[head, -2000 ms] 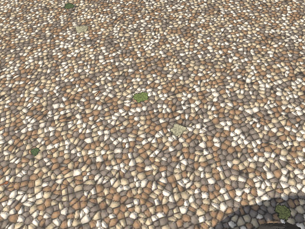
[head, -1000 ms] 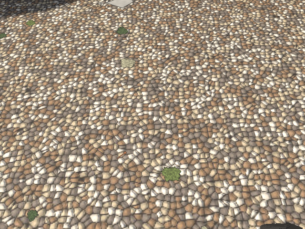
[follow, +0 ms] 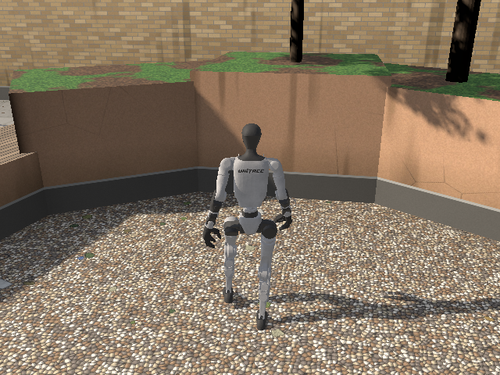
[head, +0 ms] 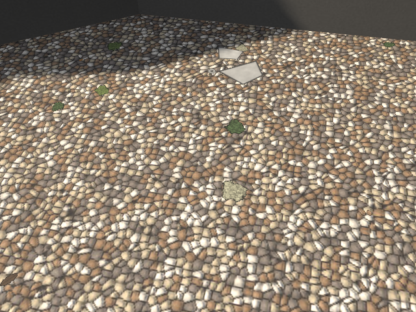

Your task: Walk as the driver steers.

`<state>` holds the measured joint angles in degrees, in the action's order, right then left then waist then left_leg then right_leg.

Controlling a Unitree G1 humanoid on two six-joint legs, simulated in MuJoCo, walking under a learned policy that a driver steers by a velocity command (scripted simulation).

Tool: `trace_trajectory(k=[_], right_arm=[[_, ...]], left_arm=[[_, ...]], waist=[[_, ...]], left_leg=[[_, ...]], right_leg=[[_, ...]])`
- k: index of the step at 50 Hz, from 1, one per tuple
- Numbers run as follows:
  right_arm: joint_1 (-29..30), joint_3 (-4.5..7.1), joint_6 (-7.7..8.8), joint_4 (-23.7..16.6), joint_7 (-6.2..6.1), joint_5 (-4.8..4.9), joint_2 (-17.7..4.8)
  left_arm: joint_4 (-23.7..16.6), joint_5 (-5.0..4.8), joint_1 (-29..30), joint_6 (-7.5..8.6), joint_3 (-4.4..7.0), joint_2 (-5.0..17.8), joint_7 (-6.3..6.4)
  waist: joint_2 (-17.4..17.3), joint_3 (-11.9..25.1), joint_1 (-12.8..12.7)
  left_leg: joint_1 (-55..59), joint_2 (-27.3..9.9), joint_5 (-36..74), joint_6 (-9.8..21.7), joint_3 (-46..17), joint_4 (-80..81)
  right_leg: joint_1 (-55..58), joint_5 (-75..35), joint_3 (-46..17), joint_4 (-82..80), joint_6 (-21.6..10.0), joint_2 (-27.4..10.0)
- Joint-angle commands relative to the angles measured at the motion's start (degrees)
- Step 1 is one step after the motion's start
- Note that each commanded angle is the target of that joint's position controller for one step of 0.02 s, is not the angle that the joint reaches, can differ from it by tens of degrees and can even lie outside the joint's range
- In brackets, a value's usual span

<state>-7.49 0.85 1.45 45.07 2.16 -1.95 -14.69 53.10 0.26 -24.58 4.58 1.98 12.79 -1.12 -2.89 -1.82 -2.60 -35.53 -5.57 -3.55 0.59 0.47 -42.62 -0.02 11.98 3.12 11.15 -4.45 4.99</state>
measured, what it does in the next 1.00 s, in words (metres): walks ahead: left foot, then right foot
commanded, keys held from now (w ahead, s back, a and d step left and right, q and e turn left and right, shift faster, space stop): w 0.92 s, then w+e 0.08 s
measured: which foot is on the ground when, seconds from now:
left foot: up 0.00-0.14, down 0.16-0.72, up 0.74-1.00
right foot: down 0.00-0.18, up 0.20-0.68, down 0.70-1.00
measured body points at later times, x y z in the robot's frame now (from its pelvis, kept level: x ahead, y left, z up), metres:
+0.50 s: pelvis +0.27 +0.05 +0.00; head +0.28 +0.06 +0.45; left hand +0.40 +0.30 -0.13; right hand +0.23 -0.21 -0.13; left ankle +0.22 +0.11 -0.75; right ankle +0.39 -0.11 -0.69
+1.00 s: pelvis +0.54 -0.01 +0.00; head +0.55 -0.02 +0.45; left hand +0.52 +0.25 -0.14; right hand +0.64 -0.26 -0.14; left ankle +0.62 +0.15 -0.68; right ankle +0.51 -0.07 -0.75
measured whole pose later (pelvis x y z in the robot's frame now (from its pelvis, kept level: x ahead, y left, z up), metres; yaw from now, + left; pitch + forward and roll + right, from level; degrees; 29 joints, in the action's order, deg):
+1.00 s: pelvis +0.54 -0.01 +0.00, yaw -1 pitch +0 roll +0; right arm -10.1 2.7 1.9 53.3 1.5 -2.1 -13.7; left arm 58.3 0.4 -22.6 4.8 2.5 12.0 -0.4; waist -2.0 -2.0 -1.4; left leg -33.3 -6.1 -9.5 1.3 0.0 -53.9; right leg -4.5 10.1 4.8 14.5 -5.5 4.5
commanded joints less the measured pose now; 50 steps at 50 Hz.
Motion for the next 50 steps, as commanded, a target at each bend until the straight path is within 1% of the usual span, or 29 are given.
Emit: trace_trajectory(k=[1,5,6,7,8,9,10,11,12,13,14,15,17,19,23,26,30,33,34,35,36,37,38,39,40,42,45,46,50], right_arm=[[7.31,0.12,0.96,-4.99,-0.07,0.31,-2.61],[7.34,0.66,1.45,-5.35,-0.55,0.16,-4.05],[4.04,1.04,1.71,-4.30,-0.86,0.03,-4.64],[-2.99,1.60,2.18,-1.86,-1.28,-0.28,-5.32],[-12.62,2.60,2.82,1.23,-1.90,-1.17,-7.72],[-20.37,4.11,3.02,2.06,-2.63,-2.46,-13.32],[-20.14,4.76,2.11,2.75,-2.22,-0.40,-14.68],[-14.66,4.13,1.72,2.15,-1.96,1.00,-11.44],[-10.41,3.24,1.98,1.61,-1.77,1.15,-7.87],[-8.17,2.63,2.32,1.78,-1.70,0.92,-5.61],[-7.70,2.27,2.76,2.53,-1.86,1.09,-4.52],[-7.72,2.10,3.15,3.09,-1.94,1.01,-4.04],[-10.06,2.37,4.07,4.58,-1.87,1.37,-4.89],[-11.85,2.67,4.36,5.90,-1.84,1.63,-5.76],[-15.58,2.43,4.07,8.17,-1.77,1.68,-5.12],[-18.44,2.42,4.09,9.78,-1.89,1.51,-5.45],[-21.36,2.42,3.74,11.91,-2.48,0.90,-5.76],[-19.64,2.68,3.50,12.58,-3.02,0.58,-6.76],[-18.81,2.82,3.37,12.72,-3.07,0.52,-7.25],[-17.91,2.70,3.15,12.71,-3.00,0.76,-7.04],[-17.68,2.07,3.29,11.24,-2.89,1.26,-5.45],[-24.26,1.04,3.34,10.18,-2.26,3.21,0.34],[-20.74,2.62,3.19,10.81,-2.57,1.45,-5.47],[-16.73,2.88,3.34,9.43,-2.38,1.37,-5.36],[-14.24,2.58,3.59,9.05,-2.16,1.36,-4.21],[-14.37,2.43,2.34,9.40,-1.67,0.13,-2.44],[-13.20,2.31,0.90,9.28,-0.79,-0.28,-0.97],[-10.98,2.30,0.65,8.59,-0.62,-0.27,-0.98],[0.06,2.04,0.69,4.72,-0.48,-0.07,-1.13]], left_arm=[[-1.32,0.17,-2.26,0.70,1.77,8.71,0.36],[0.03,0.71,-2.04,0.19,1.94,9.71,1.09],[0.16,0.80,-1.21,0.06,2.02,10.14,1.25],[0.35,0.68,-0.47,-0.21,1.99,10.28,1.29],[-0.03,0.47,-0.44,-0.23,1.57,9.29,1.30],[-2.75,-0.98,-2.52,-0.05,0.28,4.80,0.98],[-2.17,-0.62,-5.17,-0.23,1.01,6.17,1.06],[-2.22,0.61,-1.10,-0.62,1.88,9.22,1.25],[-2.98,0.66,2.38,-0.33,1.54,7.83,0.80],[-2.98,0.49,3.48,-0.41,1.32,6.50,0.52],[-2.91,1.27,3.46,-1.05,1.31,6.17,0.27],[-2.05,1.78,2.28,-1.80,1.08,5.33,-0.09],[-2.20,1.90,3.17,-2.54,1.03,4.78,-0.64],[-3.49,1.91,7.53,-2.89,1.01,4.72,-0.92],[-6.40,1.57,16.83,-2.81,0.59,4.19,-1.03],[-8.01,1.29,22.35,-2.57,-0.03,3.38,-1.00],[-9.87,1.22,27.09,-2.16,-0.11,4.07,-0.73],[-9.43,1.25,24.06,-1.48,0.40,5.04,-0.28],[-7.76,1.34,18.89,-1.15,0.92,5.82,0.13],[-4.45,1.76,9.36,-0.58,1.65,6.88,0.68],[-1.88,3.11,-1.31,-0.10,2.90,10.83,1.42],[-1.20,3.50,-5.08,-0.38,4.62,17.07,1.45],[-1.60,0.93,-0.51,-1.12,4.12,14.06,0.93],[-2.55,0.38,5.81,-1.14,3.31,11.07,0.80],[-2.72,0.62,8.69,-0.73,2.44,7.53,0.56],[-1.37,0.49,10.09,0.00,1.48,4.41,0.86],[0.92,0.21,6.26,1.23,1.63,5.49,0.89],[1.45,0.16,5.38,1.39,1.79,6.17,0.90],[3.10,-0.05,1.34,0.99,1.56,5.89,0.88]], waist=[[6.72,-2.54,-0.67],[7.06,-2.41,0.75],[7.23,-0.77,2.43],[6.14,2.86,5.66],[4.07,8.81,9.22],[-5.50,16.94,10.32],[-11.88,20.09,8.59],[-3.81,11.04,6.78],[-0.75,4.88,5.60],[0.07,1.82,3.82],[-1.25,0.39,2.40],[-1.49,0.54,1.47],[-0.85,0.84,0.97],[-0.27,-0.83,1.31],[0.05,-2.99,3.22],[-0.28,-3.45,4.82],[-0.68,-4.27,5.88],[-1.21,-2.85,3.36],[-1.39,-0.11,1.07],[0.34,4.86,-3.00],[4.14,11.73,-6.58],[17.96,18.52,-3.91],[10.10,16.11,-3.05],[7.63,7.47,-0.47],[4.68,3.49,0.54],[6.25,0.59,3.61],[6.15,0.41,4.52],[5.98,-0.43,4.41],[5.63,-3.47,2.25]], left_leg=[[2.23,1.96,3.10,0.43,2.84,6.12],[5.85,3.74,-3.27,3.36,2.92,10.74],[10.61,5.28,-5.56,4.36,3.44,12.27],[19.38,7.09,-4.94,5.68,4.38,15.82],[33.28,4.11,-4.75,7.81,1.06,16.49],[49.77,-11.91,-12.37,12.67,-20.24,18.71],[53.10,-19.02,-12.15,17.30,-39.99,26.12],[46.32,-16.33,-14.01,16.06,-32.67,26.52],[38.57,-13.91,-11.78,15.04,-25.46,28.35],[33.04,-10.81,-8.99,12.81,-19.93,30.77],[29.32,-8.62,-5.36,11.38,-16.23,32.12],[27.41,-7.24,-2.69,10.83,-13.46,33.18],[27.14,-6.52,2.46,11.48,-10.84,34.50],[27.79,-6.02,2.59,11.88,-8.81,36.50],[30.40,-4.30,6.28,11.21,-5.36,37.36],[32.79,-4.16,10.74,10.66,-3.59,36.60],[39.59,-6.37,16.63,10.58,-3.46,33.92],[42.33,-7.35,30.50,9.29,-2.37,27.57],[42.10,-6.77,37.91,8.52,-1.57,21.37],[39.05,-4.48,38.44,7.36,0.53,10.62],[27.78,-1.88,22.87,6.23,2.26,-5.02],[6.95,9.50,-16.95,3.45,4.87,-27.21],[1.69,8.47,-24.41,4.49,-4.03,-32.48],[-0.40,5.38,-19.75,4.86,-4.33,-31.90],[0.82,3.35,-16.13,4.82,-3.96,-28.82],[5.84,0.94,-13.50,3.87,-3.36,-23.16],[6.17,0.56,-11.12,2.36,-1.67,-19.94],[4.22,-0.02,-9.28,1.83,-1.16,-18.23],[-0.74,-0.82,-1.74,-0.85,0.76,-5.95]], right_leg=[[-2.02,-22.11,-6.66,-2.95,-6.18,-14.95],[3.69,-31.57,-7.16,2.23,-5.30,-17.84],[4.17,-38.68,-6.51,6.50,-4.58,-17.61],[3.33,-43.46,-4.84,14.94,-3.63,-16.00],[-3.45,-37.31,-2.89,26.73,-2.49,-13.51],[-20.18,-13.91,0.85,46.62,-0.11,-7.52],[-31.78,18.15,-2.51,59.23,0.18,-0.18],[-36.24,14.93,-6.60,61.97,-0.48,-4.32],[-36.34,10.50,-6.53,59.92,-0.51,-6.46],[-34.19,7.62,-6.12,55.85,-0.37,-8.52],[-31.80,6.43,-5.84,53.05,0.31,-9.64],[-29.49,5.36,-5.36,52.10,0.98,-9.88],[-29.79,3.20,-4.27,50.75,1.95,-10.06],[-33.74,-0.69,-3.45,47.65,2.99,-11.16],[-37.89,-8.16,-1.70,37.34,4.36,-11.64],[-36.43,-11.75,-0.07,29.72,4.03,-10.33],[-36.29,-9.97,0.59,23.94,2.05,-8.84],[-29.52,-3.79,1.63,20.39,-0.67,-6.26],[-22.76,-2.17,2.38,18.91,-1.81,-4.31],[-11.03,-4.43,2.94,15.33,-3.35,-3.10],[4.62,-1.04,-7.12,14.82,-6.28,-12.47],[19.49,3.29,-35.89,9.21,-14.23,-29.16],[15.33,3.65,-40.49,5.03,-13.59,-27.73],[7.37,2.80,-30.65,4.44,-12.14,-25.97],[0.84,-1.97,-24.85,2.28,-10.78,-23.45],[-7.02,-7.40,-16.37,-0.54,-7.47,-18.68],[-8.57,-12.70,-12.19,-2.63,-7.92,-17.43],[-8.46,-12.04,-11.27,-3.72,-8.08,-17.19],[-7.11,-13.30,-10.55,-5.11,-8.31,-15.10]])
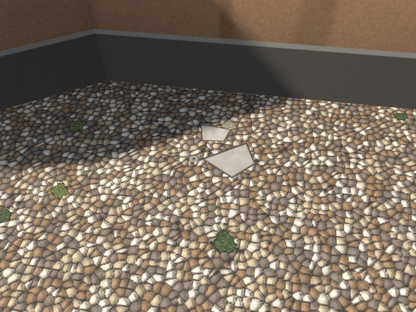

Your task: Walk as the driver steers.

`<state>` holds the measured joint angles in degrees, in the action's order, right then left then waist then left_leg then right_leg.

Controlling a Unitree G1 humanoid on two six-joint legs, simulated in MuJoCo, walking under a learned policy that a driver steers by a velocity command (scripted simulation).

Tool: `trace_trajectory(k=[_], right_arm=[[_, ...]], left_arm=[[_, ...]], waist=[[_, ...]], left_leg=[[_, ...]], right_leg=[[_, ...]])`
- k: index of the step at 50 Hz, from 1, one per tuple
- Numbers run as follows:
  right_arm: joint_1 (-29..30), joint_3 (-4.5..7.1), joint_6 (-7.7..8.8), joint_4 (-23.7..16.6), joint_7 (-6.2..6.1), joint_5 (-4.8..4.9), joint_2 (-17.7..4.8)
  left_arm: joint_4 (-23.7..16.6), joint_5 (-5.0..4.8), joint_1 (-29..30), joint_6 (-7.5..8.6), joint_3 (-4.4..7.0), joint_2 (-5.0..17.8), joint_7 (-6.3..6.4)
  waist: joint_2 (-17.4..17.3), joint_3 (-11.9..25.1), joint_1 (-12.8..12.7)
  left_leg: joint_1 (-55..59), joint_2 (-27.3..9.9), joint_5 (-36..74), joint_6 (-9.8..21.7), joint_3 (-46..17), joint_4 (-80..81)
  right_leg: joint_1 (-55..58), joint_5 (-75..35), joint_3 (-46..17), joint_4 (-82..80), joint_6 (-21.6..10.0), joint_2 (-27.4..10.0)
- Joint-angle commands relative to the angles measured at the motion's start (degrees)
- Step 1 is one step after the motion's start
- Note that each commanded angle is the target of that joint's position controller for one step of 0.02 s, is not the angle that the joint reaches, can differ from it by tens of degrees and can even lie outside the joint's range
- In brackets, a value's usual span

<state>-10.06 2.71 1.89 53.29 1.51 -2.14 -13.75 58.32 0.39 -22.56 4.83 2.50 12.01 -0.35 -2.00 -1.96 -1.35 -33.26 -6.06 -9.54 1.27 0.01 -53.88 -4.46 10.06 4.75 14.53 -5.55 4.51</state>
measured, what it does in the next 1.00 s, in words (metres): walks ahead, turning right: left foot, then right foot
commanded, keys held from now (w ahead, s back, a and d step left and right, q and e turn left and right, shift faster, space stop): w+e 0.86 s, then w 0.14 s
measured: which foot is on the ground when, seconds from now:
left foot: up 0.00-0.22, down 0.24-0.80, up 0.82-1.00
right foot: down 0.00-0.26, up 0.28-0.76, down 0.78-1.00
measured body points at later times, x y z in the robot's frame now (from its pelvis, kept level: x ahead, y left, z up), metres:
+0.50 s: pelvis +0.26 +0.04 +0.00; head +0.28 +0.05 +0.45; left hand +0.41 +0.28 -0.14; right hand +0.23 -0.23 -0.13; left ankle +0.26 +0.13 -0.75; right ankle +0.26 -0.10 -0.66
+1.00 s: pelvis +0.48 -0.10 -0.01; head +0.50 -0.13 +0.44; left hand +0.67 +0.11 -0.13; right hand +0.44 -0.38 -0.14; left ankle +0.58 +0.04 -0.67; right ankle +0.46 -0.13 -0.75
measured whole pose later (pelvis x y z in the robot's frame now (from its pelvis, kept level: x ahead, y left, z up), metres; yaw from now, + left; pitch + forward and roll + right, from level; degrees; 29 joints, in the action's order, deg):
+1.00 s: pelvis +0.48 -0.10 -0.01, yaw -32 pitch +0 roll +0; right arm -11.0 3.1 2.4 47.5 0.9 -2.4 -14.3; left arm 51.6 0.2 -15.9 2.3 4.0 14.7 -0.4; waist -1.7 -3.8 -0.1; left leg -31.7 -7.8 -15.8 -1.2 -0.2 -62.4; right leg -9.7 10.3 1.5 20.0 -8.2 7.8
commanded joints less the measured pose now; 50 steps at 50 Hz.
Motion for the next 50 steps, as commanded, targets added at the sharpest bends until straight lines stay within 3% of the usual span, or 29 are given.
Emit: trace_trajectory(k=[1,6,8,10,11,12,13,14,15,16,17,19,23,28,33,36,38,39,40,41,42,43,44,46,47,50], right_arm=[[4.72,-0.03,0.36,-4.18,0.18,0.30,-1.78],[12.67,-0.51,0.86,-7.27,-0.21,0.90,-2.13],[13.66,-0.33,1.35,-8.47,-0.42,1.15,-3.20],[9.72,0.20,2.10,-8.12,-0.77,1.31,-4.63],[4.13,0.73,2.64,-6.61,-1.14,1.19,-5.51],[-4.66,1.70,3.50,-4.03,-1.82,0.37,-7.67],[-14.62,2.87,4.04,-3.53,-2.65,-1.12,-12.63],[-13.46,3.99,3.15,-3.76,-2.41,-1.01,-17.14],[-8.35,2.90,2.27,-5.01,-2.28,-0.14,-11.05],[-3.79,1.66,2.34,-5.89,-2.13,0.31,-6.44],[-1.98,1.19,2.62,-5.80,-2.02,0.26,-4.69],[-2.71,0.76,3.37,-4.65,-2.43,0.68,-3.26],[-6.84,1.15,5.00,-2.82,-2.29,1.41,-4.16],[-9.54,1.24,4.91,-1.53,-2.21,0.95,-4.52],[-13.45,1.88,4.22,-0.04,-2.73,0.95,-6.84],[-14.22,2.32,2.96,0.57,-3.13,0.82,-8.56],[-14.12,2.76,1.72,0.55,-3.09,0.90,-10.31],[-13.38,2.69,1.24,-0.12,-2.89,1.04,-10.36],[-14.32,1.74,1.35,-2.85,-2.46,1.60,-6.47],[-11.85,1.67,2.10,-7.39,-1.44,1.48,-4.85],[-4.27,2.15,2.59,-8.68,-1.26,0.94,-7.94],[-3.60,1.59,3.33,-8.95,-1.09,1.70,-6.50],[-5.82,1.46,3.52,-7.36,-1.24,1.67,-5.94],[-9.12,1.34,1.60,-5.86,-1.14,-0.32,-5.26],[-9.53,1.32,0.68,-5.72,-0.89,-0.65,-4.91],[-6.04,1.13,-0.47,-6.66,-0.22,-0.44,-4.08]], left_arm=[[-1.90,-0.15,-1.41,0.64,1.07,6.82,0.15],[-0.81,0.33,-5.46,0.13,1.37,7.77,0.55],[-1.02,0.65,-5.12,-0.15,1.76,8.60,0.84],[-1.72,0.89,-2.85,-0.40,2.33,9.71,1.08],[-2.14,0.70,-1.40,-0.40,2.56,10.16,0.99],[-2.53,0.33,-0.90,-0.28,2.36,8.98,0.72],[-5.02,-0.14,-0.91,-0.07,1.58,5.78,0.63],[-6.45,-1.79,-7.11,-0.45,0.99,1.28,0.73],[-4.77,-0.15,-5.01,-1.48,2.14,7.02,1.07],[-5.06,0.24,-1.52,-1.64,2.50,7.09,0.42],[-5.46,0.26,0.16,-1.77,2.31,5.41,-0.05],[-5.78,1.35,1.04,-3.11,2.41,4.46,-0.95],[-8.47,1.51,6.73,-4.69,2.23,3.61,-2.10],[-12.62,1.39,17.06,-4.70,1.30,3.12,-3.34],[-16.07,1.76,24.77,-4.55,0.62,3.46,-4.09],[-16.38,2.14,23.55,-4.56,1.09,4.57,-3.69],[-14.09,2.14,14.60,-4.08,2.19,6.32,-2.89],[-11.04,2.59,5.11,-3.49,3.32,8.17,-2.07],[-10.10,3.26,-0.92,-3.34,5.21,14.42,-1.12],[-11.67,1.49,1.24,-3.92,6.14,19.54,-0.79],[-11.34,0.76,0.81,-4.63,5.77,17.91,-0.33],[-10.86,0.36,3.68,-4.49,5.03,15.09,0.13],[-10.98,0.29,6.69,-3.99,4.13,11.68,0.30],[-11.31,-0.15,9.94,-2.69,2.89,8.42,0.52],[-10.97,-0.30,9.01,-1.87,2.63,8.13,0.37],[-9.00,-0.42,4.80,-0.67,2.68,9.44,0.06]], waist=[[4.87,-3.46,0.47],[5.95,-2.92,-2.17],[6.57,-2.64,-1.87],[7.02,-1.38,0.55],[6.32,0.89,3.15],[2.66,6.04,6.60],[-4.45,15.34,9.57],[-17.76,19.04,5.62],[-6.75,12.41,4.07],[-1.80,5.53,3.00],[-1.23,2.59,2.00],[-3.93,0.93,0.58],[-2.94,0.45,0.30],[-2.33,-2.42,1.65],[-2.24,-3.90,3.53],[-3.46,-2.22,2.38],[-3.78,3.29,-1.32],[-1.12,8.56,-5.53],[7.11,15.07,-6.74],[15.40,18.16,-3.77],[5.38,12.87,-5.67],[3.81,6.37,-3.45],[0.90,2.96,-0.38],[1.61,2.72,3.06],[2.21,3.23,3.33],[3.06,1.47,2.65]], left_leg=[[-2.45,0.21,5.78,-1.96,1.61,8.69],[-0.55,2.68,8.21,-2.33,2.13,17.99],[0.92,3.13,5.56,-1.61,1.30,20.11],[7.82,4.26,1.44,-0.40,0.96,23.41],[15.67,5.61,0.62,0.48,1.65,26.40],[28.05,3.96,1.43,2.12,0.04,29.32],[41.88,-10.36,-7.45,4.77,-14.35,31.01],[50.73,-21.43,-12.74,10.38,-37.54,39.08],[43.44,-18.75,-19.48,9.64,-35.25,40.20],[35.90,-15.75,-17.53,8.24,-26.08,40.98],[30.89,-13.25,-9.93,7.19,-18.84,42.41],[26.64,-9.89,-1.24,5.53,-9.62,43.85],[27.61,-9.73,8.89,6.43,-1.71,45.39],[28.58,-8.19,13.57,6.53,6.52,46.17],[34.27,-10.07,19.81,5.82,11.48,44.37],[38.91,-10.59,39.40,4.88,14.54,36.18],[39.24,-10.43,49.90,4.54,15.70,20.82],[32.95,-9.38,42.61,2.95,16.79,6.95],[14.92,-6.07,15.91,0.37,16.67,-11.89],[-4.69,6.42,-22.88,-2.71,8.29,-28.24],[-10.90,3.30,-17.86,-2.11,-0.18,-28.58],[-10.70,0.82,-11.93,-1.53,-0.50,-24.63],[-6.45,-1.25,-9.16,-1.24,-0.62,-18.47],[1.07,-2.50,-7.84,-1.99,-0.99,-13.09],[2.54,-2.16,-7.63,-2.36,-0.43,-11.99],[0.06,-2.03,-2.49,-3.03,0.85,-6.11]], right_leg=[[-2.43,-12.28,-11.94,-8.14,-7.00,-14.15],[2.53,-18.76,-13.42,-3.80,-6.83,-14.41],[4.41,-21.26,-15.25,-1.21,-6.49,-15.44],[3.80,-24.13,-16.39,2.87,-5.07,-15.75],[2.17,-27.53,-15.86,8.39,-4.09,-14.49],[-2.06,-25.76,-13.09,19.76,-2.79,-10.69],[-11.09,-9.03,-9.39,36.83,-1.54,-6.13],[-28.89,22.12,-5.33,50.55,-0.18,1.68],[-32.07,18.68,-8.66,55.60,-0.95,-3.38],[-31.86,12.91,-9.06,54.78,-0.88,-5.59],[-30.23,9.48,-8.71,53.02,-0.35,-7.32],[-28.04,7.02,-7.82,51.10,0.98,-8.96],[-32.59,1.16,-6.57,50.11,2.35,-9.88],[-34.67,-7.86,-3.89,36.61,3.27,-9.86],[-30.94,-6.83,1.14,24.79,0.67,-8.45],[-25.76,0.95,4.11,21.74,-2.29,-4.63],[-15.47,5.51,5.17,19.10,-5.00,-0.14],[-2.57,3.42,3.31,14.40,-6.94,0.83],[14.46,12.33,-15.82,12.03,-11.49,-12.72],[22.89,9.14,-46.86,2.60,-18.65,-24.95],[20.17,3.66,-40.92,0.80,-16.98,-23.36],[12.95,-2.33,-32.73,0.87,-15.39,-21.98],[5.87,-9.85,-26.56,0.16,-12.55,-18.86],[-1.08,-17.49,-19.37,-1.11,-10.12,-14.49],[-2.20,-20.61,-18.31,-1.57,-10.15,-13.82],[-2.77,-21.90,-15.59,-4.22,-8.96,-12.32]])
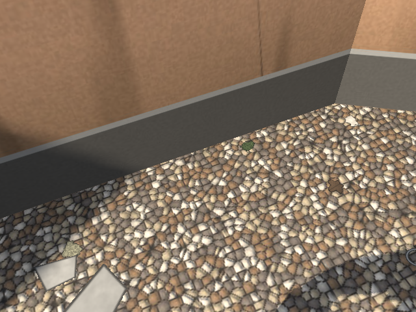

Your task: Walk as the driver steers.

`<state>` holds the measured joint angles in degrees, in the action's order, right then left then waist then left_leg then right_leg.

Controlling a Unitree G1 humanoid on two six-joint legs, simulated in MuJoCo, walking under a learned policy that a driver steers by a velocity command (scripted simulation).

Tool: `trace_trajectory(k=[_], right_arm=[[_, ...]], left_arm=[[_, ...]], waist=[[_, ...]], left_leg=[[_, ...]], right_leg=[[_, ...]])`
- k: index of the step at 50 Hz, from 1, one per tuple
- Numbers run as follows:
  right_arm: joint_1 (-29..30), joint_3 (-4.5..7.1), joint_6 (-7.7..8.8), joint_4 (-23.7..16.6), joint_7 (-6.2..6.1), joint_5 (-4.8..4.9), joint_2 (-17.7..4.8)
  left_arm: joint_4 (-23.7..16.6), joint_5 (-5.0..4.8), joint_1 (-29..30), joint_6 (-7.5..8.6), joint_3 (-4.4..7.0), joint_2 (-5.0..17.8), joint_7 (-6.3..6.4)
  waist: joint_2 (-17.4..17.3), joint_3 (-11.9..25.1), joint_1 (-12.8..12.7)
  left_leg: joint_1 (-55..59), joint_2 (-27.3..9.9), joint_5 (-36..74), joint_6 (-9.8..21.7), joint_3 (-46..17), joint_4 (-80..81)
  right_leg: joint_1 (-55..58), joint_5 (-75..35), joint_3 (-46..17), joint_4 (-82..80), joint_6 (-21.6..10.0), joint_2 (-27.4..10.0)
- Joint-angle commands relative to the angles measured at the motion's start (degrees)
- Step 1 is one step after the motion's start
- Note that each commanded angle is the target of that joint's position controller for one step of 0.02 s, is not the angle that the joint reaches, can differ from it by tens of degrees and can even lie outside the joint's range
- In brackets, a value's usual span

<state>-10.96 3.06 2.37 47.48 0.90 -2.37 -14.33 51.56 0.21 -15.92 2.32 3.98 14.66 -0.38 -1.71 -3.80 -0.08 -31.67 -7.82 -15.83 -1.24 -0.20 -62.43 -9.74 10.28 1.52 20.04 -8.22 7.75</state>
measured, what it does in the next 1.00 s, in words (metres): walks ahead: left foot, then right foot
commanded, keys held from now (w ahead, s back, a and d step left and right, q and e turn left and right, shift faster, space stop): w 0.14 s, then no key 0.86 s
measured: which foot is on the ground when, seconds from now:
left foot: up 0.00-0.30, down 0.32-1.00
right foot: down 0.00-0.32, up 0.34-0.72, down 0.74-1.00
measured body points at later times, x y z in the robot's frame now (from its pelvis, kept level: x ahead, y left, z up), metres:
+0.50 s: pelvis +0.23 +0.04 +0.00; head +0.27 +0.05 +0.44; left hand +0.28 +0.29 -0.16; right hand +0.31 -0.22 -0.13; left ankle +0.31 +0.10 -0.74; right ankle +0.16 -0.08 -0.67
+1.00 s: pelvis +0.29 +0.00 +0.00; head +0.29 -0.01 +0.45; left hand +0.34 +0.22 -0.15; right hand +0.31 -0.24 -0.15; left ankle +0.32 +0.10 -0.74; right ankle +0.27 -0.10 -0.74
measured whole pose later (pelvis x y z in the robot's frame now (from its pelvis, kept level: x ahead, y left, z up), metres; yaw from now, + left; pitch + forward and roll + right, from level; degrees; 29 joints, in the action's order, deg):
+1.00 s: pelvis +0.29 +0.00 +0.00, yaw -2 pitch -1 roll +0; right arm -13.4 0.6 0.5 61.6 -1.6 0.0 -11.0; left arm 63.6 0.6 -13.1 2.4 -1.7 9.7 1.8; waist -1.0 -0.3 1.1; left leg -10.1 -0.3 -8.7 0.7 3.1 -20.0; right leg -6.8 12.2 -0.1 20.2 -1.6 1.7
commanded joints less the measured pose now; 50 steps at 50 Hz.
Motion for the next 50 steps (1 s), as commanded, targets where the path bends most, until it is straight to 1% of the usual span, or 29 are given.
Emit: trace_trajectory(k=[1,4,7,10,12,13,14,15,16,17,18,19,20,21,22,23,26,29,32,35,36,37,38,39,40,41,43,45,50], right_arm=[[-2.65,0.77,-1.05,-1.58,0.47,-0.10,-3.59],[3.39,0.76,-1.07,-3.29,0.63,0.29,-4.05],[8.08,0.37,-0.84,-4.75,0.83,0.59,-3.64],[11.42,-0.53,-0.20,-5.70,0.75,0.72,-2.12],[10.40,-0.79,0.44,-5.23,0.46,0.89,-2.10],[8.12,-0.51,0.65,-4.66,-0.12,1.11,-3.27],[3.31,-0.10,0.98,-3.01,-0.72,1.07,-4.55],[-2.97,0.36,1.56,-0.80,-1.36,1.08,-5.72],[-9.82,0.63,2.50,1.29,-2.00,0.47,-6.52],[-16.12,1.80,2.99,2.25,-2.74,-0.72,-11.96],[-13.98,2.19,2.31,2.24,-1.96,0.31,-13.64],[-11.37,1.63,1.72,1.46,-1.32,2.69,-10.07],[-4.93,0.41,1.60,0.72,-1.36,2.87,-6.32],[-1.65,-0.59,1.42,0.59,-1.48,2.65,-3.38],[-0.89,-0.87,1.45,1.28,-1.75,2.28,-2.96],[-0.69,-1.03,1.43,2.32,-1.86,2.30,-3.01],[-0.30,-1.17,2.02,4.05,-1.42,1.92,-4.09],[-1.43,-0.93,1.38,5.44,-1.27,1.56,-5.34],[-1.47,-0.68,0.13,6.51,-1.38,1.53,-5.86],[0.13,-1.07,-0.74,7.17,-1.81,2.04,-4.74],[-0.27,-1.12,-0.76,7.55,-1.98,2.35,-4.58],[-1.48,-1.24,-0.68,7.91,-1.88,2.24,-3.78],[-4.98,-1.22,-0.99,8.42,-1.73,2.93,-2.34],[-4.42,-1.30,-1.42,9.58,-1.79,2.76,-2.25],[-4.18,-1.37,-1.85,9.91,-2.12,2.63,-1.77],[-4.50,-1.35,-2.05,10.40,-2.32,2.39,-1.93],[-4.63,-1.24,-1.98,11.10,-2.42,2.06,-2.45],[-4.50,-1.48,-1.66,11.95,-2.50,2.33,-1.73],[-4.30,-1.83,-1.52,13.51,-2.78,2.32,-0.88]], left_arm=[[-1.70,-0.24,-3.31,1.92,1.14,6.90,0.08],[-0.57,-0.23,-6.68,1.99,0.83,6.77,0.13],[0.53,-0.03,-9.22,2.15,0.40,6.56,0.39],[2.15,0.44,-11.15,1.92,-0.42,5.36,1.12],[3.04,0.86,-11.49,1.79,-0.75,5.52,1.54],[3.39,1.16,-10.81,1.89,-0.61,6.25,2.03],[3.46,1.18,-9.64,2.02,-0.46,6.98,2.41],[3.56,1.05,-8.43,2.13,-0.32,7.59,2.50],[3.40,0.18,-6.75,2.35,-0.38,7.69,2.39],[0.99,-0.64,-7.26,2.89,-1.13,5.28,2.41],[3.44,-2.57,-18.24,2.07,-1.50,1.58,2.36],[4.86,0.06,-14.32,1.02,-0.74,6.15,2.63],[3.81,0.81,-9.59,0.78,-0.78,5.23,2.23],[3.58,1.46,-7.41,0.39,-1.12,3.96,1.83],[3.65,2.26,-6.03,-0.27,-0.97,3.84,1.41],[4.42,2.80,-8.05,-1.18,-1.19,2.77,1.05],[5.53,2.35,-8.98,-2.97,-1.83,0.77,1.25],[5.46,2.26,-4.67,-4.08,-2.21,1.17,1.94],[5.51,1.89,-1.07,-4.14,-2.40,1.85,2.11],[6.93,1.88,-1.65,-3.12,-3.00,0.82,2.54],[7.30,2.11,-1.17,-2.59,-3.66,0.12,2.60],[7.34,2.52,-1.20,-1.90,-3.72,1.76,2.88],[7.29,1.71,1.70,-1.34,-3.33,4.71,2.83],[7.74,0.62,2.80,-0.70,-3.99,2.46,2.34],[8.14,0.11,2.92,0.07,-4.42,1.57,1.93],[8.66,-0.03,3.10,0.49,-4.33,1.98,1.84],[9.48,0.09,2.25,0.83,-4.47,1.62,2.10],[10.22,0.35,1.27,0.70,-4.72,0.84,2.20],[11.47,0.33,0.90,0.46,-4.88,0.94,2.40]], waist=[[3.15,2.23,0.53],[3.93,0.84,-1.60],[4.52,0.23,-3.05],[4.36,-1.20,-3.86],[5.70,-0.30,-3.46],[6.35,0.52,-1.93],[7.18,2.30,0.10],[7.37,4.79,2.72],[5.76,7.95,6.51],[-2.45,16.40,6.93],[-11.58,24.49,1.68],[-0.97,21.50,2.12],[-0.52,13.18,0.40],[0.64,8.70,-0.54],[-0.42,5.84,-0.91],[-2.18,5.87,-2.30],[-4.07,7.12,-3.63],[-5.51,6.93,-1.87],[-5.30,4.66,-0.73],[-2.83,2.98,-1.74],[-0.94,2.17,-1.77],[1.94,1.55,-0.95],[7.96,0.24,2.96],[7.43,0.48,2.54],[6.14,1.00,2.64],[5.52,1.21,2.72],[4.85,2.03,2.30],[3.36,2.25,1.67],[2.15,2.29,1.10]], left_leg=[[-3.59,-0.37,6.15,-0.60,1.25,4.82],[-7.80,0.14,11.96,-0.43,1.48,11.71],[-8.82,1.49,15.78,0.26,2.25,17.76],[-5.02,4.59,16.64,1.49,4.82,24.90],[0.38,7.17,15.55,3.00,5.69,28.27],[3.82,8.29,13.13,4.00,5.42,29.42],[8.12,9.68,11.47,5.07,5.09,30.75],[13.56,10.30,13.01,6.14,4.61,34.61],[24.08,7.51,23.98,7.43,2.79,39.84],[40.07,-6.58,49.52,11.27,-9.03,34.00],[51.09,-20.39,71.42,22.44,-26.95,33.49],[42.87,-16.44,62.39,21.28,-24.26,37.75],[35.10,-13.54,52.28,19.59,-17.93,40.87],[28.76,-10.63,45.96,17.53,-13.65,44.02],[23.74,-8.32,44.46,15.87,-9.96,46.11],[19.46,-6.37,43.79,14.67,-6.85,46.86],[15.59,-4.02,38.55,13.81,-3.12,47.59],[14.78,-3.82,20.47,13.08,-4.62,49.75],[12.82,-3.86,1.51,12.14,-7.33,52.00],[10.50,-3.42,-4.81,9.95,-8.16,50.19],[9.51,-2.77,-5.68,7.42,-7.87,49.15],[9.60,-1.11,-4.04,5.02,-7.08,46.91],[12.89,3.77,-1.46,3.27,-3.00,46.12],[21.38,4.32,3.69,2.50,-2.18,45.39],[25.49,3.57,6.68,2.37,-2.55,44.66],[26.41,3.01,8.43,2.50,-2.85,44.31],[25.05,2.24,10.10,2.86,-3.08,44.41],[23.62,2.18,10.42,2.61,-2.81,44.78],[23.37,2.08,11.49,1.88,-2.44,44.77]], right_leg=[[3.36,-22.23,-12.14,-10.43,-5.52,-15.41],[7.40,-23.41,-11.55,-10.97,-3.19,-15.21],[11.10,-25.74,-10.65,-10.63,-2.14,-15.35],[12.17,-40.51,-7.58,-6.98,-0.78,-14.68],[12.71,-48.18,-7.10,-3.75,0.30,-14.83],[13.14,-53.26,-7.71,-1.09,1.17,-15.48],[14.21,-58.22,-8.24,2.93,1.92,-15.65],[15.29,-58.54,-8.40,9.27,2.48,-14.98],[11.13,-50.60,-7.28,18.57,3.10,-12.86],[0.29,-23.20,-5.62,35.32,3.88,-8.28],[-13.53,25.89,-4.57,51.58,5.74,1.30],[-13.42,21.46,-9.00,52.70,5.45,-1.52],[-15.14,18.33,-8.22,50.70,5.94,-3.71],[-14.50,16.51,-7.36,46.73,6.49,-5.76],[-11.85,15.44,-6.99,43.59,7.28,-6.63],[-7.50,14.21,-5.76,41.26,7.92,-6.70],[-3.03,13.92,-3.09,31.86,8.84,-6.81],[-2.77,11.57,-1.98,24.17,8.63,-8.11],[-2.43,9.78,-1.62,19.12,8.44,-8.53],[2.66,5.05,-1.59,8.16,7.61,-8.93],[4.95,1.53,-3.44,2.17,7.26,-10.17],[5.60,-0.63,-8.16,-2.16,6.72,-13.92],[-1.33,1.88,-13.19,-3.54,4.99,-16.76],[-7.66,5.70,-12.80,-5.48,4.85,-16.40],[-9.08,6.45,-11.40,-6.35,5.61,-15.05],[-8.07,4.53,-10.30,-6.32,6.13,-14.07],[-4.12,-0.52,-9.21,-5.46,6.14,-13.41],[-1.53,-3.49,-8.89,-4.78,5.80,-13.55],[0.13,-6.54,-8.55,-4.41,5.28,-13.60]])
